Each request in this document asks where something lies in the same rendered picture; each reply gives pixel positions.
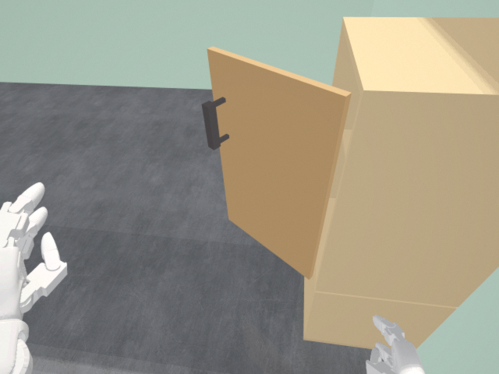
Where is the right robot hand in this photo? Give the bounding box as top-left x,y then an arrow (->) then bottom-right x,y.
366,315 -> 426,374

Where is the left robot hand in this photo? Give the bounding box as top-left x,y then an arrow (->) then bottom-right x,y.
0,182 -> 67,320

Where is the robot left forearm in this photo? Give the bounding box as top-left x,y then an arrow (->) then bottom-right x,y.
0,319 -> 33,374

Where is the handle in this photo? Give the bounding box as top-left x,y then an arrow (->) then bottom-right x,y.
202,97 -> 229,150

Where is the cupboard door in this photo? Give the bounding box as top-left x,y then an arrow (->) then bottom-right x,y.
207,47 -> 352,280

